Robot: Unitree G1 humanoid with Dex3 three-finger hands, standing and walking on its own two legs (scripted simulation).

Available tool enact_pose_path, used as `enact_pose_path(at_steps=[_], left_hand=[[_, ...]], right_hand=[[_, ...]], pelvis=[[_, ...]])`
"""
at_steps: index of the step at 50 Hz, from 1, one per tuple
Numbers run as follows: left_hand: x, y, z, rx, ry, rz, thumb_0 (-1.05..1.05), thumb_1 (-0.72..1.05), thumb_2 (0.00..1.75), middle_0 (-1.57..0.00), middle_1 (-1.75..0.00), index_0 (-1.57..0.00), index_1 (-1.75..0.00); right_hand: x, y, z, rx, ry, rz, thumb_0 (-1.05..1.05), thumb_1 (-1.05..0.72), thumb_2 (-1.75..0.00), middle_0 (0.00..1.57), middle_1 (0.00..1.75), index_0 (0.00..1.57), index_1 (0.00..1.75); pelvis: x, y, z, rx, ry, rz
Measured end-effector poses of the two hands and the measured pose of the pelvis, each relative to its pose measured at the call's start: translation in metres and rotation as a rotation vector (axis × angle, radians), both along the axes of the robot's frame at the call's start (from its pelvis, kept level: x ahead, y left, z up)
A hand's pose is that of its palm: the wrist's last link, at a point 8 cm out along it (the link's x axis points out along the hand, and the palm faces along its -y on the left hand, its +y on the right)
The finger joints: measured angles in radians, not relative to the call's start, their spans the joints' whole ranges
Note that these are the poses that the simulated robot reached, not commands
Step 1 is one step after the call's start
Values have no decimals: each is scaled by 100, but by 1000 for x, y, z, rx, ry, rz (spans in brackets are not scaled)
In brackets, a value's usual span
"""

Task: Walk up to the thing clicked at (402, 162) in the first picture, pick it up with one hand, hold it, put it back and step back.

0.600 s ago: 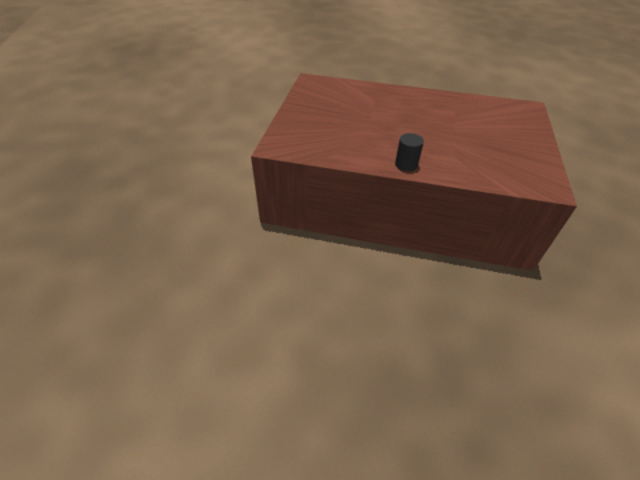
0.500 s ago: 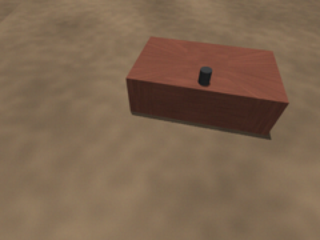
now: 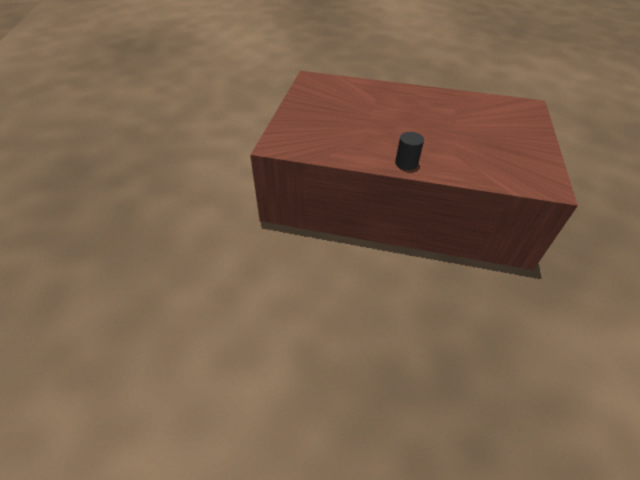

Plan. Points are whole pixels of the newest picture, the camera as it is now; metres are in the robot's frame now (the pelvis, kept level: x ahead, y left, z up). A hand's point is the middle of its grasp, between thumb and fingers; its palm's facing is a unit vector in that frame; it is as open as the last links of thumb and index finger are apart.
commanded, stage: stand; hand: left
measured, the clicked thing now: (409, 151) +1.27 -0.32 -0.37
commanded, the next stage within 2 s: walk up in 0.52 s
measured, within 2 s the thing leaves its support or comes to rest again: neither
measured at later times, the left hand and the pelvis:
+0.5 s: hand out of the picture +0.08 +0.25 -0.16, palm faces -0.02 -0.94 -0.34, open 7.4 cm; pelvis +0.01 +0.00 +0.00, yaw +0 degrees
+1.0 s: hand (214, 467) +0.19 +0.16 -0.15, palm faces -0.10 -0.93 -0.36, open 7.4 cm; pelvis +0.11 -0.11 -0.02, yaw -9 degrees
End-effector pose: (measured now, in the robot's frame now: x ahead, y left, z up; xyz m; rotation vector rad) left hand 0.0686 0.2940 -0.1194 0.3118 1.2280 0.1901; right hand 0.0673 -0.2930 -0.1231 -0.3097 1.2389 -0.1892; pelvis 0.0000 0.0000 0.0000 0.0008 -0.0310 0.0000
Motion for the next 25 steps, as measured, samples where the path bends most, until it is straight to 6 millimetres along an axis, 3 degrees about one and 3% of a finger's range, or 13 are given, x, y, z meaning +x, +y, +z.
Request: enact_pose_path(at_steps=[25], left_hand=[[6, 3, 1, 5, 0, 3, 1, 90, 90, -20, -30, -20, -30]], right_hand=[[9, 1, 1, -3, -8, 2, 1, -90, -90, 21, 30, 20, 30]], pelvis=[[7, 2, 1, 0, 1, 0]])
